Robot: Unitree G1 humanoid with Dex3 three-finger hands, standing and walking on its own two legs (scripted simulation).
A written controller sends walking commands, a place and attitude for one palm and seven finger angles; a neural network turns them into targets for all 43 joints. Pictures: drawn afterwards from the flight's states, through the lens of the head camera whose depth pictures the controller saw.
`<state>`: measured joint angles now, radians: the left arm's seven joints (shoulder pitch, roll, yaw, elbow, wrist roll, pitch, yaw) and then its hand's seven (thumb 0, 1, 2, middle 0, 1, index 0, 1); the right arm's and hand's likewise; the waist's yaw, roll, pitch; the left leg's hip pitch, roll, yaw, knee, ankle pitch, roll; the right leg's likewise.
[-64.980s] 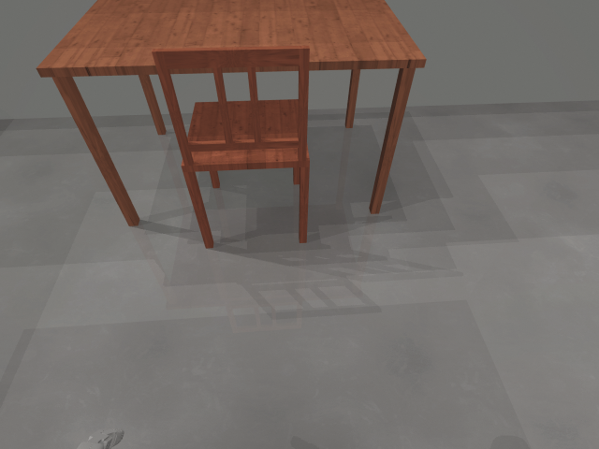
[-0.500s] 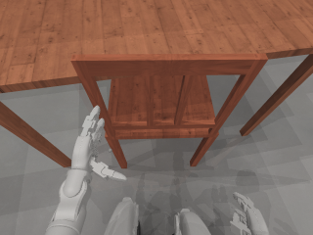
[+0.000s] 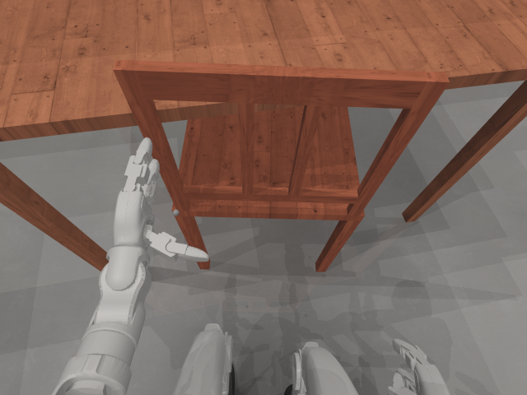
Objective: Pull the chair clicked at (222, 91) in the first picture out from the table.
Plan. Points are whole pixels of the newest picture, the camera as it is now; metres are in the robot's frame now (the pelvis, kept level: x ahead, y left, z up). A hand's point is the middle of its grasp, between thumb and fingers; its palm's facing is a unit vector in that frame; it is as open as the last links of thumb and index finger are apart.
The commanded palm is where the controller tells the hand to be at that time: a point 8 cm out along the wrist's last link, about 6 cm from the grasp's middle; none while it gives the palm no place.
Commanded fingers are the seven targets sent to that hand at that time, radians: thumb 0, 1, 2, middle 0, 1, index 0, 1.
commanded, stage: push the fingers through the gap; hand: left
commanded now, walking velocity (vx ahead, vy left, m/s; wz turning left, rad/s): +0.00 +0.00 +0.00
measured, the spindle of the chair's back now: (247, 153) +0.49 +0.04 +0.01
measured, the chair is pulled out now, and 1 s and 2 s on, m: -0.06 -0.07 -0.07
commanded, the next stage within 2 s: aim the fingers beside a spindle in 0.18 s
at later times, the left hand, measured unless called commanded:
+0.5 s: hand (174, 209) +0.38 +0.15 +0.02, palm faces +0.04 -1.00 -0.05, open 16.9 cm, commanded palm +0.38 +0.19 +0.03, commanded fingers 0.00 -0.50 0.30 -0.06 -0.08 -0.06 -0.08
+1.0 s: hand (169, 207) +0.38 +0.15 +0.03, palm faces +0.03 -1.00 -0.04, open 16.9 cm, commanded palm +0.35 +0.20 +0.03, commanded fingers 0.00 -0.50 0.30 -0.06 -0.08 -0.06 -0.08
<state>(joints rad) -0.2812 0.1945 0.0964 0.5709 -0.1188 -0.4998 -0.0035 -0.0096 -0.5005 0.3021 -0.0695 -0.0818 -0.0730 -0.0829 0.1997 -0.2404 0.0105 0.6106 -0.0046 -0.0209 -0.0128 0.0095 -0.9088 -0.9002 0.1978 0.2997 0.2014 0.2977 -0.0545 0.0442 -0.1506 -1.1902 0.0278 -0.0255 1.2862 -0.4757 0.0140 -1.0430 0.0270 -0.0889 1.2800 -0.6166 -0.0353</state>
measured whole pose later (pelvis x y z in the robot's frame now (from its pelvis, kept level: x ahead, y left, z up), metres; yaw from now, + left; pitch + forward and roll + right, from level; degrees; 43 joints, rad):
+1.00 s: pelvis -0.01 +0.01 +0.01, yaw -1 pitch +21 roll -3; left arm -0.31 0.19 0.11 0.60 -0.11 -0.50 0.00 -0.01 -0.50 0.30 -0.07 -0.08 -0.06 -0.08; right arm 0.23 -0.24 0.01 0.59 0.00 0.02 0.01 0.01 -0.91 -0.90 0.20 0.30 0.20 0.30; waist -0.07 0.04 -0.16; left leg -1.18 0.03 0.00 1.26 -0.46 0.04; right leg -1.04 0.02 -0.06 1.25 -0.59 -0.01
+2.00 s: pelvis +0.00 +0.00 +0.00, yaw +0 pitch +21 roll -3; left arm -0.04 0.21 0.10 0.31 -0.17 -0.46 -0.08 -0.01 -0.50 0.30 -0.07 -0.08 -0.06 -0.08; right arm 0.18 -0.24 0.00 0.55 0.01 -0.01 -0.02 0.01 -0.91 -0.90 0.20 0.30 0.20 0.30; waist -0.04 0.04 -0.16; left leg -1.17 0.03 -0.03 1.29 -0.49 0.01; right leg -1.02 0.03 -0.09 1.28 -0.62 -0.04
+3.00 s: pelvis +0.01 +0.01 +0.01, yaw -1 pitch +21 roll -3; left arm 0.08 0.19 0.07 0.21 -0.16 -0.46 -0.04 -0.01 -0.50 0.30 -0.07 -0.08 -0.06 -0.08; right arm 0.18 -0.22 0.01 0.53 0.00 0.01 -0.01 0.01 -0.91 -0.90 0.20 0.30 0.20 0.30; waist -0.04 0.03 -0.17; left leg -1.14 0.03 -0.01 1.27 -0.49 0.03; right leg -0.99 0.03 -0.07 1.24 -0.62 -0.02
